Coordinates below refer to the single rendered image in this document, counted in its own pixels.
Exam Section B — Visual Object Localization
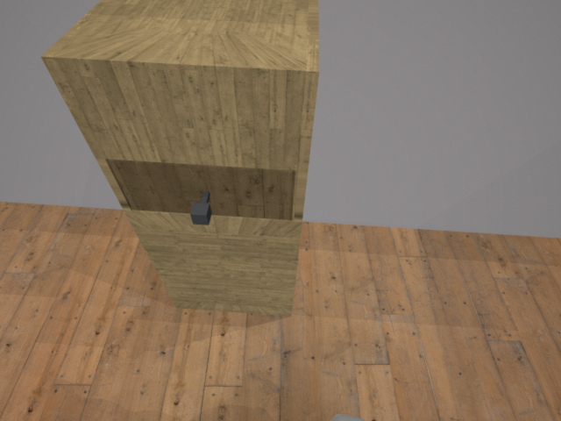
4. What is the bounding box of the drawer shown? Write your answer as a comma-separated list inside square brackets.
[109, 160, 295, 220]

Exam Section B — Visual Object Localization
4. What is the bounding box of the cabinet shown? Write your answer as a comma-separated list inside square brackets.
[40, 0, 319, 317]

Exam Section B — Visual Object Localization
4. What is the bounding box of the handle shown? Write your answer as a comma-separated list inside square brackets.
[190, 191, 212, 225]

